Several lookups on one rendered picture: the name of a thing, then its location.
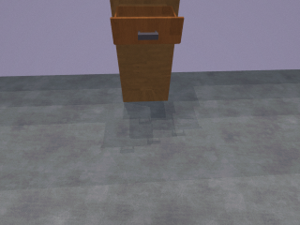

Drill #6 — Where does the handle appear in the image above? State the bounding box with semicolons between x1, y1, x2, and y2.
138;30;158;40

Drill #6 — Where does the drawer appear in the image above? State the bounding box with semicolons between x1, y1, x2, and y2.
110;6;185;45

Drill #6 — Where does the cabinet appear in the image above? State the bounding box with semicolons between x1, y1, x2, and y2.
110;0;180;102

